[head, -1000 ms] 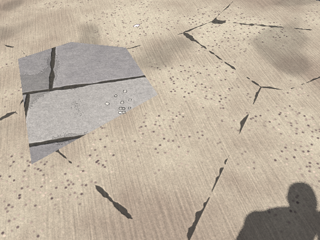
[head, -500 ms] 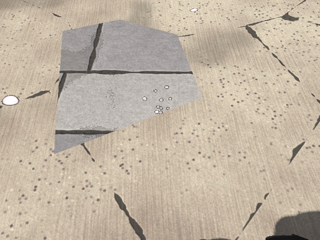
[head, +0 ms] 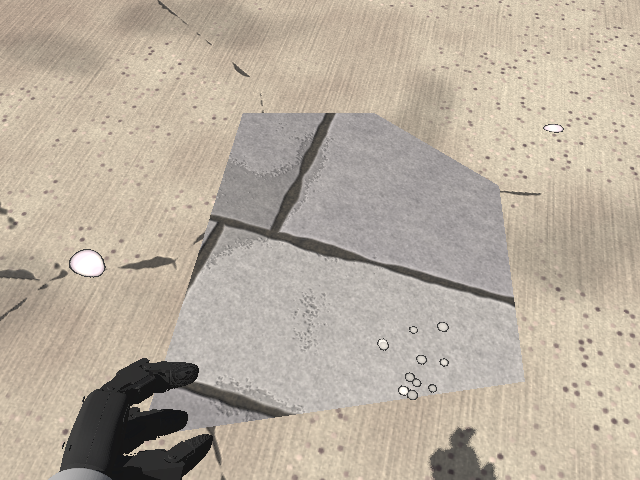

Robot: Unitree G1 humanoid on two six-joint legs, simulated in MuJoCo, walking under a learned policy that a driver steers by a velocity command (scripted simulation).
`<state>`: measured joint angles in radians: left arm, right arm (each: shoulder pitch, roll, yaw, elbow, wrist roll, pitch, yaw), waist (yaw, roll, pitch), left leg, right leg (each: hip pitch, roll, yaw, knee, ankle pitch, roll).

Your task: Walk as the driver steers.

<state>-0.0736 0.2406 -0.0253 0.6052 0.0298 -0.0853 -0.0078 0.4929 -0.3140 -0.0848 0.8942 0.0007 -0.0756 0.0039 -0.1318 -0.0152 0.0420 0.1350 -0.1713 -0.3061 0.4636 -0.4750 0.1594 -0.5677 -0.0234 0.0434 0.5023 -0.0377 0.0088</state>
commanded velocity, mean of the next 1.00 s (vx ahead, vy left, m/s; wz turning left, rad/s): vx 1.00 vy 0.00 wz -0.10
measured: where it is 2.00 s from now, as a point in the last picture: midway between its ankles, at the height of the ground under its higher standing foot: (287, 106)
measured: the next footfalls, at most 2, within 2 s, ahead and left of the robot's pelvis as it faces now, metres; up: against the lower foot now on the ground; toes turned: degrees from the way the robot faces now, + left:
left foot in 0.46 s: +0.57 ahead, +0.15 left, +0.00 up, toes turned +15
right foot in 0.90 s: +1.01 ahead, +0.08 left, +0.00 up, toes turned -9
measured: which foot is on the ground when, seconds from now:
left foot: up 0.00-0.44, down 0.46-0.90, up 0.92-1.00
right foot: down 0.00-0.46, up 0.48-0.88, down 0.90-1.00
